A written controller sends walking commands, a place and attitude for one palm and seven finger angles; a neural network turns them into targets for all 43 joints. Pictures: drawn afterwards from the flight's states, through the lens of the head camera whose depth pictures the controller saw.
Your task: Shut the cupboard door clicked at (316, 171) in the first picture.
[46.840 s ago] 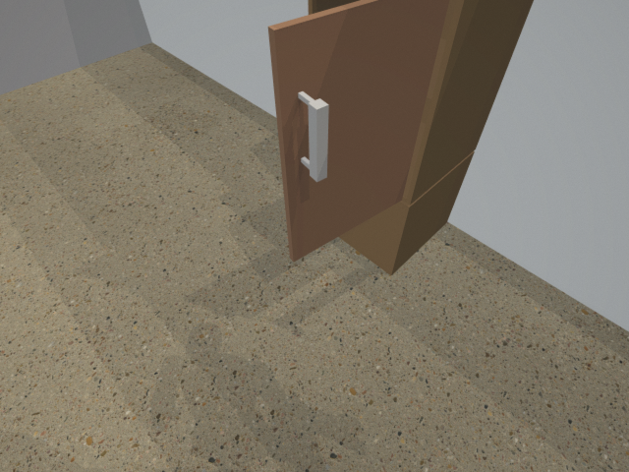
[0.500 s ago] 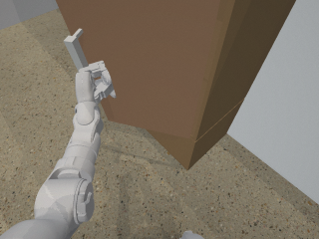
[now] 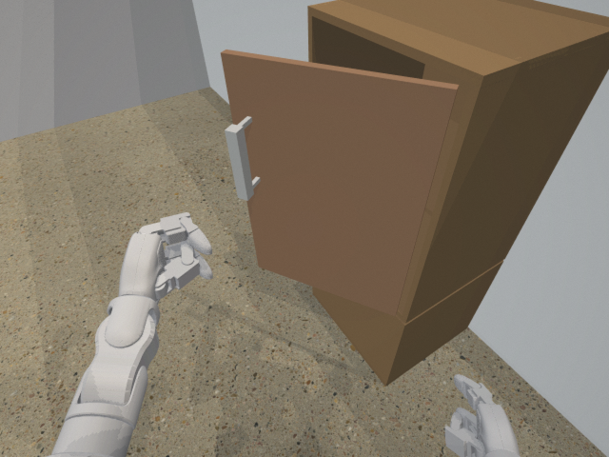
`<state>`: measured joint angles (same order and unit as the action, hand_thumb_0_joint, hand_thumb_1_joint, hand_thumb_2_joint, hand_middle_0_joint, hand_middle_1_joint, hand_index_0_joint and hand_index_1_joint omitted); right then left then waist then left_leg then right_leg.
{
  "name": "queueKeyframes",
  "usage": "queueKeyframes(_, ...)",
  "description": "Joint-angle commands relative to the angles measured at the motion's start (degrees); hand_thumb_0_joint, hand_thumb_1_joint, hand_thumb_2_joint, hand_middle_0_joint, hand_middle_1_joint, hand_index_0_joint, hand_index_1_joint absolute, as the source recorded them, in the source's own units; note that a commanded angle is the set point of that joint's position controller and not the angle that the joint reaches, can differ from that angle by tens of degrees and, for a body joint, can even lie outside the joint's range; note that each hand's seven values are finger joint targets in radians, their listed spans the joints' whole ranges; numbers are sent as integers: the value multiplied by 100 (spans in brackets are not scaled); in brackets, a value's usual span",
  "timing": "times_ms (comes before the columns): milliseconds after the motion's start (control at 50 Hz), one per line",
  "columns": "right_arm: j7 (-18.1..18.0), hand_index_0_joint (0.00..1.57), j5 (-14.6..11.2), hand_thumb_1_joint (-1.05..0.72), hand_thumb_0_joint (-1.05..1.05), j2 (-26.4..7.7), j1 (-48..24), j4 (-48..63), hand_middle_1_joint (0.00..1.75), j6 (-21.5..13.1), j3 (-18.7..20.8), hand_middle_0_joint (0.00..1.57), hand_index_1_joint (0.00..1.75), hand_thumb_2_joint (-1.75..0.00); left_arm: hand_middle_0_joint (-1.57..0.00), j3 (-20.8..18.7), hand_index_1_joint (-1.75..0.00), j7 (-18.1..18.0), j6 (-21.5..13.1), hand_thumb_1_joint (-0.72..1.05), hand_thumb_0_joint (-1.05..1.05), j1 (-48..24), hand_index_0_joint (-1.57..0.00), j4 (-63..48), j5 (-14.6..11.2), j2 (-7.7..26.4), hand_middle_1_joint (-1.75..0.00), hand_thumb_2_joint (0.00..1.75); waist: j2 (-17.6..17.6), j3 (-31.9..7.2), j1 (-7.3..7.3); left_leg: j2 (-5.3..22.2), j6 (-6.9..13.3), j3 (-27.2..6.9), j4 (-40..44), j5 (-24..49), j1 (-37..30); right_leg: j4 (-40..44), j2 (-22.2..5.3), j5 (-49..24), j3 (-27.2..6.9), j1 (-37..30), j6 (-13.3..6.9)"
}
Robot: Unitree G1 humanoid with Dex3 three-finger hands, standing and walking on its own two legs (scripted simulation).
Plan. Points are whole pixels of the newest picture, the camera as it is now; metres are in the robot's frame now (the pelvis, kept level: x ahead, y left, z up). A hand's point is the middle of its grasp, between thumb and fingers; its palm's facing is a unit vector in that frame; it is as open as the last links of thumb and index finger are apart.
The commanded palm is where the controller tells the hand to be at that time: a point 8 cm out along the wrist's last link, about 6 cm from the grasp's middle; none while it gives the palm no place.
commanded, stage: draw the hand back to the body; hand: left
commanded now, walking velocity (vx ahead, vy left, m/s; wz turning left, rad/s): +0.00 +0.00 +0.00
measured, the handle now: (246, 158) +0.65 +0.17 +0.06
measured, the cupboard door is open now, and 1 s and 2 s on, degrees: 33 33 33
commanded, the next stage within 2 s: step back with the hand held close in 0.88 s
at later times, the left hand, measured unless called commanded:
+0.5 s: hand (43, 321) +0.21 +0.28 +0.16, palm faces +0.44 -0.80 -0.42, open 6.1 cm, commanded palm +0.16 +0.32 +0.18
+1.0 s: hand (40, 312) +0.21 +0.28 +0.17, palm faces +0.47 -0.78 -0.42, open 7.4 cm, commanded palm +0.16 +0.31 +0.18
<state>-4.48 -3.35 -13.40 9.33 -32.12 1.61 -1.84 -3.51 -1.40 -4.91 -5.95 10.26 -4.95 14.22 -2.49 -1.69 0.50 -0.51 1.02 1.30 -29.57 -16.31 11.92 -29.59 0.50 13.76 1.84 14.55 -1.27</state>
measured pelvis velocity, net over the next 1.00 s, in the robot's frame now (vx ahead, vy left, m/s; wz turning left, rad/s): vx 0.02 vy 0.01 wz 0.01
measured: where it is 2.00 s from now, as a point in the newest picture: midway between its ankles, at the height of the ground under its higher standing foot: outside the picture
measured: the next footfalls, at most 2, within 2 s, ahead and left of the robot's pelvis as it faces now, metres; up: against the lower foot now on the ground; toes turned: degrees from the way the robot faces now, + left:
none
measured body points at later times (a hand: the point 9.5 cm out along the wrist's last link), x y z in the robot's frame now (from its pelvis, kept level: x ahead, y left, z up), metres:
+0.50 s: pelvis +0.02 +0.01 +0.01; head -0.01 -0.02 +0.46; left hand +0.18 +0.32 +0.18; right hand +0.20 -0.20 -0.09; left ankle +0.00 +0.11 -0.74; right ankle +0.02 -0.10 -0.74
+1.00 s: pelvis +0.02 +0.01 +0.01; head +0.00 -0.02 +0.46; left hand +0.18 +0.32 +0.19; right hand +0.21 -0.21 -0.08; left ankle +0.00 +0.11 -0.74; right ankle +0.02 -0.10 -0.74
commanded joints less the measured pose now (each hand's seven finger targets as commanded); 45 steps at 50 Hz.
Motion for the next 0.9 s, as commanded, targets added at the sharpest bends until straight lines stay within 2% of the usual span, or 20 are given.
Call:
queueKeyframes(0,-62,20,58,-90,0,-463,-584,764,30,-249,91,20,30,-90,-86,-554,-102,-195,-260,90,0,-1507,-86,-2137,21,986,-102,90,-276,-629,-17,55,89,-106,858,369,-303,916,-104,-203,-192,-704,22)
queueKeyframes(60,-50,20,108,-90,0,-479,-609,757,30,-387,59,20,30,-90,-78,-535,-93,-279,-240,90,0,-1103,-78,-2744,67,992,-93,90,-500,-660,2,92,46,-214,1057,500,-532,950,-66,-345,-106,-864,-14)
queueKeyframes(140,-41,20,180,-90,0,-529,-600,708,30,-474,83,20,30,-90,-67,-821,-81,-342,-150,90,0,3,-67,-2971,60,1106,-81,90,72,-541,105,108,46,-253,1137,909,-558,998,-32,-678,-27,-1106,0)
queueKeyframes(220,-29,20,199,-90,0,-500,-657,679,30,-457,108,20,30,-90,-56,-1225,-69,-352,-98,90,0,875,-56,-3164,44,1235,-69,90,354,-323,174,102,54,-182,1151,997,-484,1041,-59,-740,-22,-1146,41)
queueKeyframes(300,2,20,212,-90,0,-481,-671,679,30,-481,142,20,30,-90,-45,-1653,-57,-361,-135,90,0,1536,-45,-3718,41,1458,-57,90,-37,-430,260,109,10,-182,1102,1329,-489,975,-86,-992,-17,-1319,31)
queueKeyframes(320,7,20,229,-90,0,-467,-665,664,30,-511,151,20,30,-90,-42,-1812,-54,-383,-138,90,0,1744,-42,-3742,31,1540,-54,90,47,-378,285,116,10,-175,1096,1351,-465,984,-89,-1024,-8,-1309,43)
queueKeyframes(340,6,20,236,-90,0,-511,-667,648,30,-537,173,20,30,-90,-39,-1936,-51,-391,-145,90,0,1924,-39,-3876,40,1660,-51,90,-67,-375,309,114,8,-181,1082,1409,-435,994,-90,-1045,-30,-1364,38)
queueKeyframes(420,13,20,234,-90,0,-463,-624,648,30,-711,195,20,30,-90,-28,-2211,-39,-472,-222,90,0,2375,-28,-4467,61,1771,-39,90,-370,-370,322,134,-38,-195,1046,1544,-485,936,-80,-1079,13,-1287,43)
queueKeyframes(440,0,20,242,-90,0,-505,-608,636,30,-761,215,20,30,-90,-25,-2389,-36,-501,-224,90,0,2597,-25,-4463,58,1914,-36,90,-226,-316,354,140,-41,-212,1036,1578,-430,952,-72,-1093,21,-1302,42)
queueKeyframes(480,-7,20,224,-90,0,-473,-567,621,30,-808,240,20,30,-90,-20,-2535,-30,-524,-234,90,0,2912,-20,-4501,44,1913,-30,90,-165,-226,360,159,-50,-180,1012,1619,-406,926,-76,-1118,15,-1235,46)
queueKeyframes(520,-11,20,229,-90,0,-521,-532,548,30,-835,251,20,30,-90,-20,-2158,-30,-500,-205,90,0,2676,-20,-4292,79,1547,-30,90,46,89,247,162,-23,-179,1050,1419,-372,977,-74,-906,24,-980,64)
queueKeyframes(560,-31,20,217,-90,0,-585,-498,494,30,-863,276,20,30,-90,-20,-1968,-30,-507,-177,90,0,2438,-20,-4106,104,1403,-30,90,55,357,165,174,6,-174,1094,1132,-374,1046,-95,-621,14,-742,80)
queueKeyframes(580,-47,20,228,-90,0,-610,-476,479,30,-881,291,20,30,-90,-20,-1993,-30,-533,-180,90,0,2322,-20,-4094,126,1460,-30,90,-73,337,164,156,14,-172,1097,1024,-375,1036,-103,-539,8,-713,74)
queueKeyframes(600,-54,20,229,-90,0,-606,-465,457,30,-898,291,20,30,-90,-20,-1972,-30,-548,-189,90,0,2297,-20,-4009,134,1430,-30,90,56,338,166,147,27,-189,1098,946,-369,1040,-100,-465,17,-702,75)
queueKeyframes(640,-73,20,244,-90,0,-634,-469,441,30,-913,298,20,30,-90,-20,-2055,-30,-564,-188,90,0,2312,-20,-3971,133,1547,-30,90,117,217,216,137,46,-202,1129,902,-409,1051,-111,-423,8,-802,69)
queueKeyframes(680,-83,20,254,-90,0,-594,-500,499,30,-934,293,20,30,-90,-20,-2114,-30,-579,-222,90,0,2325,-20,-4228,124,1615,-30,90,55,-157,273,115,70,-178,1064,1086,-509,987,-129,-581,-25,-1006,66)
queueKeyframes(740,-69,20,285,-90,0,-578,-515,482,30,-986,274,20,30,-90,-20,-2393,-30,-613,-256,90,0,2520,-20,-4483,131,1892,-30,90,-204,-502,372,93,23,-182,1011,1397,-521,922,-132,-908,-35,-1331,36)
queueKeyframes(760,-64,20,274,-90,0,-516,-553,522,30,-1003,252,20,30,-90,-20,-2312,-30,-606,-276,90,0,2520,-20,-4649,128,1797,-30,90,-377,-511,362,92,7,-167,997,1526,-538,887,-141,-1049,-45,-1353,31)
queueKeyframes(820,-44,20,279,-90,0,-476,-529,498,30,-1017,226,20,30,-90,-20,-2397,-30,-610,-246,90,0,2665,-20,-4612,128,1818,-30,90,-493,-321,365,103,-46,-133,960,1776,-470,872,-113,-1265,-5,-1303,23)
queueKeyframes(880,-39,20,260,-90,0,-482,-530,495,30,-955,234,20,30,-90,-20,-2367,-30,-556,-176,90,0,2757,-20,-4236,88,1700,-30,90,-137,140,329,149,-42,-130,1027,1575,-316,961,-94,-1086,-6,-1099,31)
